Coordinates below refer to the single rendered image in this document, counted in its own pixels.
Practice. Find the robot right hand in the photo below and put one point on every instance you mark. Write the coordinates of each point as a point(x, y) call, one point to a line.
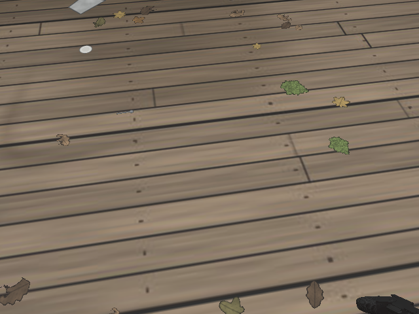
point(386, 305)

